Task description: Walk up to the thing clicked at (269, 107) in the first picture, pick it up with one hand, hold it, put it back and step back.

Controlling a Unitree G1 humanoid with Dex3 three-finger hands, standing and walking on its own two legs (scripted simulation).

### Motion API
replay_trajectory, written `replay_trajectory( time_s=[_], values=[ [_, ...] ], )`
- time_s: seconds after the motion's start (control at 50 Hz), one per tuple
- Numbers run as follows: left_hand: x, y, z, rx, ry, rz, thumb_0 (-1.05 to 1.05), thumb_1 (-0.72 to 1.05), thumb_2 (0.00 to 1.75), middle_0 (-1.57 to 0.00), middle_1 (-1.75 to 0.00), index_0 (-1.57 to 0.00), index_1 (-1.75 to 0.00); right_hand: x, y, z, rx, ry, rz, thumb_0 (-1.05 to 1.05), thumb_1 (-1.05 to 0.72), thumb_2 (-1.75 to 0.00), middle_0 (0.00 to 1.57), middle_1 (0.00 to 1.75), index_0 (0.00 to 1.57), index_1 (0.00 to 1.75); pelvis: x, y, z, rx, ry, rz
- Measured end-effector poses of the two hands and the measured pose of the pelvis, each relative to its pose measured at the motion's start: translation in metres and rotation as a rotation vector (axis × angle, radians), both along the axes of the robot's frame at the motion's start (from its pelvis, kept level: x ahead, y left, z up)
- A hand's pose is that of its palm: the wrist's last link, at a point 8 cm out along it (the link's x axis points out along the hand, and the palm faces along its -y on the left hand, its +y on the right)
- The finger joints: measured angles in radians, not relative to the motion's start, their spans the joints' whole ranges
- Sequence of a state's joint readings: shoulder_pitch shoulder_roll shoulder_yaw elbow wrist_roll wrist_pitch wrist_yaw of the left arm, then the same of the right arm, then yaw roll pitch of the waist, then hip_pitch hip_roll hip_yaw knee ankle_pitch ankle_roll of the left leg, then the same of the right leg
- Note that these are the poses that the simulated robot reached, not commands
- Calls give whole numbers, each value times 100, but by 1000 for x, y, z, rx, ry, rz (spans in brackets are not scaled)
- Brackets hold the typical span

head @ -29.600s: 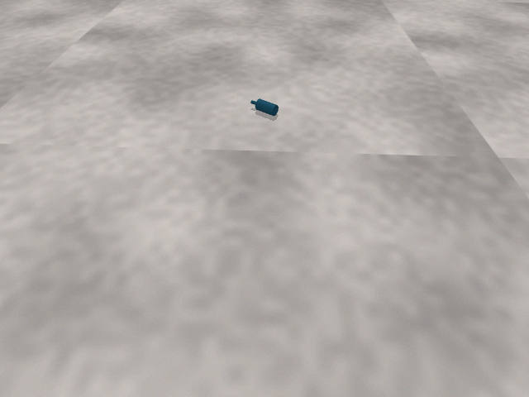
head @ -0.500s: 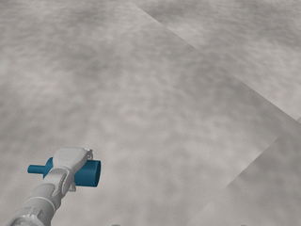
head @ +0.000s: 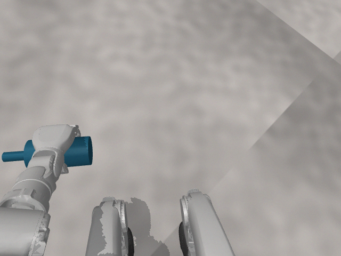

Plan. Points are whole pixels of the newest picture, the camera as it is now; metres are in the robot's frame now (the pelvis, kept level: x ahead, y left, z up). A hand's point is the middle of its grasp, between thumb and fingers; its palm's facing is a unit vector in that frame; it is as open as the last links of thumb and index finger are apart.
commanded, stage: crouch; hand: left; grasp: from above
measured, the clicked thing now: (49, 153) +0.42 +0.27 -0.17
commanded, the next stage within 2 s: lower in 1.02 s
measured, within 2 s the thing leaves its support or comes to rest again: neither
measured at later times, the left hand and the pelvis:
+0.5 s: hand (73, 153) +0.45 +0.24 -0.28, palm faces -0.47 -0.04 -0.88, open 10.5 cm; pelvis +0.00 -0.01 -0.10, yaw -3 degrees
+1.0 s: hand (78, 155) +0.46 +0.25 -0.34, palm faces -0.47 -0.03 -0.88, open 10.4 cm; pelvis -0.01 -0.01 -0.16, yaw -4 degrees
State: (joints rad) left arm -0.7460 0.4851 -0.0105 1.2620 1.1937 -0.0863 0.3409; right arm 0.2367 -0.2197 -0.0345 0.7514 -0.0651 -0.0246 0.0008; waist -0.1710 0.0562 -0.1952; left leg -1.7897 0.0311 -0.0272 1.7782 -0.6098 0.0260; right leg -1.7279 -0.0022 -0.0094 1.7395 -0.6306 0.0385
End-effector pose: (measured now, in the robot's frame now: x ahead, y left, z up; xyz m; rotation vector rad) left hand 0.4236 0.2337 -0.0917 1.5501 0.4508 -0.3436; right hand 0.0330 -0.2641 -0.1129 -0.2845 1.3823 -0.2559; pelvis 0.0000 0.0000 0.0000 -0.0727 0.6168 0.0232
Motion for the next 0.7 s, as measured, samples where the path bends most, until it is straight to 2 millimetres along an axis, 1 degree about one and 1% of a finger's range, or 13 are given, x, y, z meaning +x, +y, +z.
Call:
replay_trajectory(
  time_s=[0.1, 0.18, 0.28, 0.36, 0.48, 0.7],
  values=[
    [3, 3, -44, -22, -1, -11, 1, -5, 47, -70, -46, -71, -46, 9, -2, -30, 4, 6, 50, 1, -89, -89, 21, 29, 20, 30, -2, -3, -31, -10, 37, 2],
    [9, 6, -71, -25, -16, -14, 1, -5, 47, -71, -45, -72, -45, 19, -9, -48, -1, 12, 93, 1, -89, -89, 21, 29, 20, 30, -2, -5, -51, -16, 55, 3],
    [18, 10, -95, -20, -32, 3, 1, -6, 48, -71, -45, -73, -45, 28, -18, -64, -10, 13, 133, 1, -90, -89, 21, 29, 20, 30, -1, -9, -71, -21, 64, -1],
    [25, 11, -108, -15, -33, 18, 1, -7, 49, -71, -45, -73, -45, 29, -23, -73, -11, 15, 145, 1, -90, -90, 21, 29, 20, 30, -1, -11, -83, -25, 64, -8],
    [33, 11, -127, -22, -19, 29, 1, -6, 48, -71, -45, -73, -45, 21, -26, -87, -7, 38, 135, 0, -91, -90, 21, 29, 20, 30, -3, -12, -99, -31, 58, -22],
    [37, 12, -162, -27, -4, 7, 1, -4, 45, -71, -45, -73, -44, -13, -19, -112, 11, 106, 97, 0, -91, -90, 21, 29, 20, 30, -9, -10, -131, -40, 40, -32]
  ],
)
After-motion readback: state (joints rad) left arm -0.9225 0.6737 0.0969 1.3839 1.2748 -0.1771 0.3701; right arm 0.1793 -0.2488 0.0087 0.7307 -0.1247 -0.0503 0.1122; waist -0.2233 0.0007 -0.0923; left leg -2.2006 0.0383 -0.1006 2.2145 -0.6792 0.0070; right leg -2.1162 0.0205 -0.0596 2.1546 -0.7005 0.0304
